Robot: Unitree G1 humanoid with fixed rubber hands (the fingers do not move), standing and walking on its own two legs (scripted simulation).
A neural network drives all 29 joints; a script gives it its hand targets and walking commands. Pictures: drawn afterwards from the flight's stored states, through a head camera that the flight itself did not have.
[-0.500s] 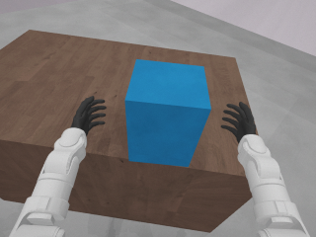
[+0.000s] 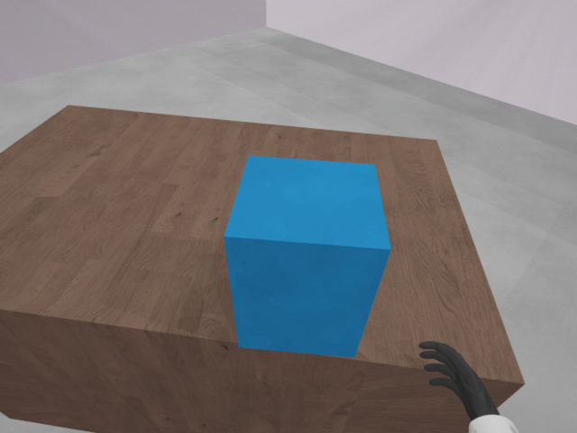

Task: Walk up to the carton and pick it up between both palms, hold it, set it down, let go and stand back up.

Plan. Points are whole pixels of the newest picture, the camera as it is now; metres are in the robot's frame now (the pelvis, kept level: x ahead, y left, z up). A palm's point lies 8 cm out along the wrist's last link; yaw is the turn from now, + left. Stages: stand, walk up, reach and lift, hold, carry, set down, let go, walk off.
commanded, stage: stand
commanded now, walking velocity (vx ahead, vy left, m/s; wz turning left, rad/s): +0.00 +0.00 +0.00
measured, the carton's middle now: (303, 260) +0.39 -0.02 +0.06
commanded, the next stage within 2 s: none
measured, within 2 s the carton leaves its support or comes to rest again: neither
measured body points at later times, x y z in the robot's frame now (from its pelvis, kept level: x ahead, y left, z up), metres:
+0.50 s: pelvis +0.01 +0.00 -0.01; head -0.02 +0.00 +0.44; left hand +0.13 +0.24 -0.12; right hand +0.21 -0.25 -0.01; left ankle -0.05 +0.12 -0.74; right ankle -0.04 -0.10 -0.74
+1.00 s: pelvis -0.01 +0.00 -0.01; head -0.02 -0.01 +0.44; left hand +0.07 +0.25 -0.13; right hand +0.21 -0.25 -0.01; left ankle -0.05 +0.12 -0.74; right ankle -0.04 -0.10 -0.74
